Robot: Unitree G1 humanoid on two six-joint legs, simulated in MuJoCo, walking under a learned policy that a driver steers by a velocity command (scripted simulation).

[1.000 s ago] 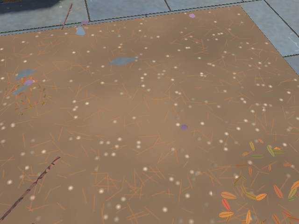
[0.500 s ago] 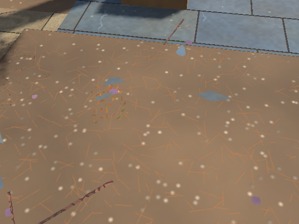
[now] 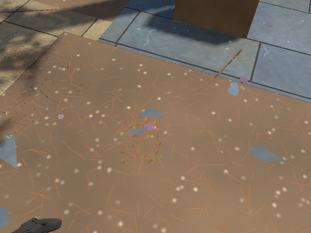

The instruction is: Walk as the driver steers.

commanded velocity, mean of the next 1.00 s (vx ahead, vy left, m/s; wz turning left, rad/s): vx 0.50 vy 0.00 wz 0.51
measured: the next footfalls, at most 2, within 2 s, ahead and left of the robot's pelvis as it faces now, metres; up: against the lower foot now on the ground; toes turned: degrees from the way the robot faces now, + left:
right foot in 0.18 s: +0.29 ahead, -0.14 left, +0.00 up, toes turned +11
left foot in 0.70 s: +0.48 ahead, +0.20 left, +0.00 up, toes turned +28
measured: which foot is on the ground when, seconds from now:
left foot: down 0.00-0.20, up 0.22-0.68, down 0.70-1.00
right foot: up 0.00-0.16, down 0.18-0.70, up 0.72-1.00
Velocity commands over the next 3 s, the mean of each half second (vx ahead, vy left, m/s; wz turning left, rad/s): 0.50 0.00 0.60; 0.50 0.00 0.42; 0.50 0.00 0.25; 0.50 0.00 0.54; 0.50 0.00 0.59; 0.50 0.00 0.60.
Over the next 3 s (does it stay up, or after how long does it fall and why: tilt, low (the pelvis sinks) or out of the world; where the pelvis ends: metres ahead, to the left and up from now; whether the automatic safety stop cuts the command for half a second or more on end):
stays up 1.16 0.96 0.00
